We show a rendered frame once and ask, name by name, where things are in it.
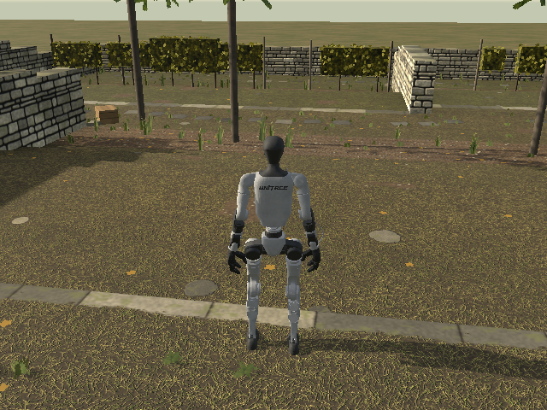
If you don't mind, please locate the robot left forearm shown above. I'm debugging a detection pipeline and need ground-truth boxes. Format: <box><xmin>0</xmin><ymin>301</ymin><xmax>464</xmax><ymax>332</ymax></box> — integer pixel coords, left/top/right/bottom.
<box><xmin>228</xmin><ymin>209</ymin><xmax>244</xmax><ymax>252</ymax></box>

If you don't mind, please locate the left robot hand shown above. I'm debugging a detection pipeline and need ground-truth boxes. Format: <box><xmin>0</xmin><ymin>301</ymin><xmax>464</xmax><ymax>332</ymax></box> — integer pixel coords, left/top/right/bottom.
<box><xmin>226</xmin><ymin>250</ymin><xmax>247</xmax><ymax>274</ymax></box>

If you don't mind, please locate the robot right forearm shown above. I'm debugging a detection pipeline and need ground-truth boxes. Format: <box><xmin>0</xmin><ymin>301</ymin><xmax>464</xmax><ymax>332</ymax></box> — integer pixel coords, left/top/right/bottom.
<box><xmin>303</xmin><ymin>208</ymin><xmax>319</xmax><ymax>250</ymax></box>

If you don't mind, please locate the left robot foot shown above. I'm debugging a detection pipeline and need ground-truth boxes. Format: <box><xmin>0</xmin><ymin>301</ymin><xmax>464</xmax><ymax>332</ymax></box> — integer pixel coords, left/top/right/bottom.
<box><xmin>246</xmin><ymin>329</ymin><xmax>259</xmax><ymax>350</ymax></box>

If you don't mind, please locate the robot right upper arm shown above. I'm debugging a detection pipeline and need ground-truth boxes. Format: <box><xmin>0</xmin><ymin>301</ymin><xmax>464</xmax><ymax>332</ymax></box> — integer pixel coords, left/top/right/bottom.
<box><xmin>291</xmin><ymin>173</ymin><xmax>312</xmax><ymax>220</ymax></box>

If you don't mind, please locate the right robot shin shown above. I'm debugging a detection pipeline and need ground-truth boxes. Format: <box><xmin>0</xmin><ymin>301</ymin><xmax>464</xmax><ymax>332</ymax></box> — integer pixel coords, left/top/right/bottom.
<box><xmin>288</xmin><ymin>285</ymin><xmax>300</xmax><ymax>343</ymax></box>

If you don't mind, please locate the right robot hand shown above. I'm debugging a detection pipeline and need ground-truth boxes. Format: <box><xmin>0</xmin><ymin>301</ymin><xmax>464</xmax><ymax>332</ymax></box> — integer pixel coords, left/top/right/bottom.
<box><xmin>301</xmin><ymin>248</ymin><xmax>321</xmax><ymax>272</ymax></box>

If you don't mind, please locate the robot left upper arm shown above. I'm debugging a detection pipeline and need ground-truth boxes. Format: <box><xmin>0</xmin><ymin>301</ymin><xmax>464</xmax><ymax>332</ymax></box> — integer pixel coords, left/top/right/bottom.
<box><xmin>235</xmin><ymin>173</ymin><xmax>256</xmax><ymax>221</ymax></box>

